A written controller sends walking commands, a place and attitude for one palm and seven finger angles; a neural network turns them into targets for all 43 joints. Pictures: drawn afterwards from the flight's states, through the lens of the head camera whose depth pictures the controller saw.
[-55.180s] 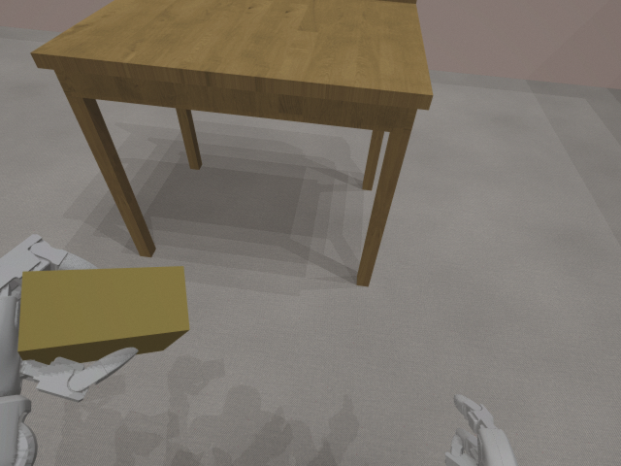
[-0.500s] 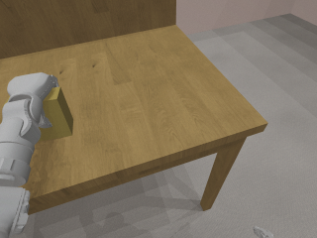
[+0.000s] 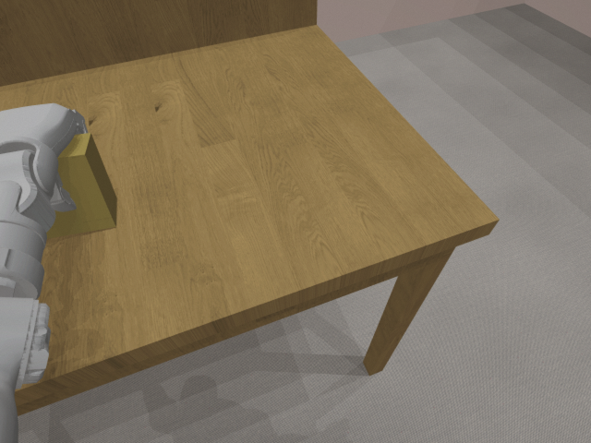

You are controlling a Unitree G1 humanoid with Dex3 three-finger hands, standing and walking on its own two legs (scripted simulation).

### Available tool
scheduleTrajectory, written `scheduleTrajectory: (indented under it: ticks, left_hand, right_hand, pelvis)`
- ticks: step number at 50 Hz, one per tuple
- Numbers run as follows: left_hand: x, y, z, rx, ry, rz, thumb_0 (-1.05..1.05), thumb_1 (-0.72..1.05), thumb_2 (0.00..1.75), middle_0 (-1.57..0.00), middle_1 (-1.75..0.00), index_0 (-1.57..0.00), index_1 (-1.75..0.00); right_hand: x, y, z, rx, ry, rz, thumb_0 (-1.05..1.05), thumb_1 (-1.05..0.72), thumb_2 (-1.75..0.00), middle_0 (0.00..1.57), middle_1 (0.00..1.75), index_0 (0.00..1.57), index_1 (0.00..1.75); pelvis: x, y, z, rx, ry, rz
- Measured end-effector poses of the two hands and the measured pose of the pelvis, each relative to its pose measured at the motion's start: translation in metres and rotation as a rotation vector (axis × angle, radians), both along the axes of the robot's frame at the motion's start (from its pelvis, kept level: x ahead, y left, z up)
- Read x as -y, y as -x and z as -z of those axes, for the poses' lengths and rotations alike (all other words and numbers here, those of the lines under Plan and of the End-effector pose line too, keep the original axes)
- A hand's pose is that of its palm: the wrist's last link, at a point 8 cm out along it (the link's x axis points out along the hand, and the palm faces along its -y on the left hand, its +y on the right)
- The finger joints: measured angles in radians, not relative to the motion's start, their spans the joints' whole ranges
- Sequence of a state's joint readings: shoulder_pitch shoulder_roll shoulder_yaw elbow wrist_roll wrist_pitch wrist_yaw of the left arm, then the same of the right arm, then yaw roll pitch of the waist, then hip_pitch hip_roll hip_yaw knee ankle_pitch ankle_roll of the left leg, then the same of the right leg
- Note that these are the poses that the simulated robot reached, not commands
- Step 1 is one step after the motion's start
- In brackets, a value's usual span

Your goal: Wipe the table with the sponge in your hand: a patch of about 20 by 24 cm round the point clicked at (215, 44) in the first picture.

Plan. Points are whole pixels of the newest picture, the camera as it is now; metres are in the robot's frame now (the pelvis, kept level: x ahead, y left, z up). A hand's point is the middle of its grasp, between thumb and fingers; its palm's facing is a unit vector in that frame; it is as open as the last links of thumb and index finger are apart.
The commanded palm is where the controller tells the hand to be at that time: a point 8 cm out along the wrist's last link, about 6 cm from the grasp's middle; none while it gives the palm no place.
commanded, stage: slide back across to the first lane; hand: left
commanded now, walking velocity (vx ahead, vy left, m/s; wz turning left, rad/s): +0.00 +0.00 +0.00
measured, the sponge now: (64, 199) +0.41 +0.35 +0.10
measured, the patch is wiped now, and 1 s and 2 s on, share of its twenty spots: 0.95 0.95 1.00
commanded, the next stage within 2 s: wipe back along the first lane in 0.64 s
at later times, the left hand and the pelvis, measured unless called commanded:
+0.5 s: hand (15, 164) +0.43 +0.39 +0.15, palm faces -0.06 +0.01 -1.00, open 10.1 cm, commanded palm +0.40 +0.39 +0.20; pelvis +0.03 +0.02 +0.00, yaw -1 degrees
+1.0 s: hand out of the picture +0.40 +0.41 +0.15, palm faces -0.08 +0.03 -1.00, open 10.1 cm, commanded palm +0.37 +0.40 +0.19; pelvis +0.04 +0.03 +0.00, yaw +1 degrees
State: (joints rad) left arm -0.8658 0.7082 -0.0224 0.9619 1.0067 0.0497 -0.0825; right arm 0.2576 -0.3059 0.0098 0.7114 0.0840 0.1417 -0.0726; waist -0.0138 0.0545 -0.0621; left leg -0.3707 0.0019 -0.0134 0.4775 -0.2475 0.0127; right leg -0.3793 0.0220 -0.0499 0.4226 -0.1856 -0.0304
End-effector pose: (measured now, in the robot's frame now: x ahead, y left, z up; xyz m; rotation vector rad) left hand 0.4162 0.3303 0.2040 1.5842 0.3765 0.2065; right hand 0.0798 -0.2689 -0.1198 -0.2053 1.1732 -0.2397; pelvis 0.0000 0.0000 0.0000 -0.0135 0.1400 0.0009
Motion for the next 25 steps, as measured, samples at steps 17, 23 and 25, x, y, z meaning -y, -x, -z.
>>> scheduleTrajectory:
  ticks: [17, 23, 25]
  left_hand:
    - [-0.026, -0.009, -0.003, 0.055, 0.021, 0.011, 0.02, -0.55, 1.09, -0.74, -1.34, -0.77, -1.35]
    - [-0.044, 0.001, -0.005, 0.061, 0.000, -0.033, 0.01, -0.55, 1.09, -0.72, -1.35, -0.75, -1.36]
    - [-0.051, 0.005, -0.005, 0.054, 0.001, -0.050, 0.01, -0.54, 1.09, -0.72, -1.36, -0.75, -1.36]
  right_hand:
    - [-0.009, -0.003, -0.002, -0.046, -0.006, 0.045, 0.01, -0.90, -0.89, 0.20, 0.30, 0.20, 0.30]
    - [-0.018, -0.036, -0.005, 0.003, -0.022, 0.007, 0.01, -0.90, -0.89, 0.20, 0.30, 0.20, 0.30]
    - [-0.021, -0.050, -0.007, 0.025, -0.023, -0.012, 0.01, -0.90, -0.89, 0.20, 0.30, 0.20, 0.30]
  pelvis:
    - [-0.014, -0.023, -0.002, 0.009, 0.005, 0.021]
    - [-0.019, -0.031, -0.003, 0.023, 0.008, 0.013]
    - [-0.021, -0.033, -0.003, 0.027, 0.009, 0.009]
